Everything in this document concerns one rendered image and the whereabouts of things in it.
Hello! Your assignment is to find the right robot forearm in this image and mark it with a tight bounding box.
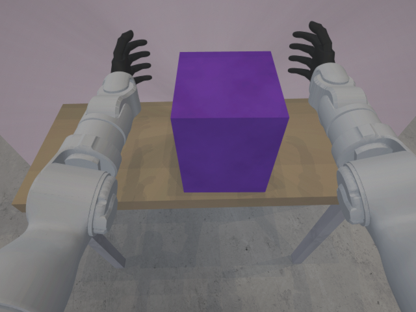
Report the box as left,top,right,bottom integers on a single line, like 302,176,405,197
308,62,416,169

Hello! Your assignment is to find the right robot hand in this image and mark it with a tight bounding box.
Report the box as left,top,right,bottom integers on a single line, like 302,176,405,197
288,21,335,81

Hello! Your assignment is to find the robot right upper arm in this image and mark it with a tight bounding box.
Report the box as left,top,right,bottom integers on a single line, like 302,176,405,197
337,151,416,312

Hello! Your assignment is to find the table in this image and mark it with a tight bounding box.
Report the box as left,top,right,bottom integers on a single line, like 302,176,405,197
11,98,345,268

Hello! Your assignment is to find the robot left upper arm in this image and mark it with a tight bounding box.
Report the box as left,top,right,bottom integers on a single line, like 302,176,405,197
0,162,118,312

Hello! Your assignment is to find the carton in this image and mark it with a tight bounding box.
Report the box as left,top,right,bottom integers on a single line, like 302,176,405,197
170,51,289,192

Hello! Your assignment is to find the left robot hand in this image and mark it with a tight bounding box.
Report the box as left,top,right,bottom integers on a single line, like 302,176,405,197
111,30,152,84

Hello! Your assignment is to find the left robot forearm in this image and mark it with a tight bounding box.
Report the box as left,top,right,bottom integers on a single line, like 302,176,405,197
26,71,141,223

